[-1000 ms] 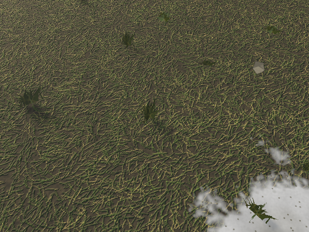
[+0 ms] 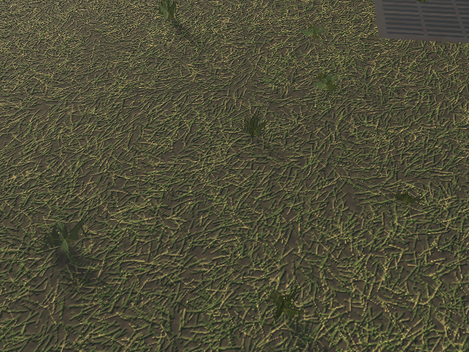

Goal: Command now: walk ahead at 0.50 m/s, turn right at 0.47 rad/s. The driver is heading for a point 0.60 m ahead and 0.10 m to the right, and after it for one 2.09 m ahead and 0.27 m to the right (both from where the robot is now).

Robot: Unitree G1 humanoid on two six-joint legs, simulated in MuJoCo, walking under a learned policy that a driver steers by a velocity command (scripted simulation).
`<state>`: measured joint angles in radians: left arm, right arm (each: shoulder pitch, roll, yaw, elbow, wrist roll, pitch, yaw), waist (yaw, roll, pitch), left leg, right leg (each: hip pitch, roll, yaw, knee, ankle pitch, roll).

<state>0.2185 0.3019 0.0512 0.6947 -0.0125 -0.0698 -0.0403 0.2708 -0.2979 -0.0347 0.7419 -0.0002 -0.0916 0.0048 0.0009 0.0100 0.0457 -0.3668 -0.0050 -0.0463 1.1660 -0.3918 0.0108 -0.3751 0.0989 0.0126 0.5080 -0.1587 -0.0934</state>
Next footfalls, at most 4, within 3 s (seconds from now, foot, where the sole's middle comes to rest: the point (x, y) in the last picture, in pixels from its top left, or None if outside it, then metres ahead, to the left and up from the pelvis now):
0.36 left None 0.39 0.11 -0.77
0.88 right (341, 319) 0.54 -0.26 -0.77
1.38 left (297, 218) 0.88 -0.16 -0.77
1.86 right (366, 224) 0.86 -0.38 -0.77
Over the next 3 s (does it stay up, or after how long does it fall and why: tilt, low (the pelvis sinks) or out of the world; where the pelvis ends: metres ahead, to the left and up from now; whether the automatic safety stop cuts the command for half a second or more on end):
stays up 1.03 -0.24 0.02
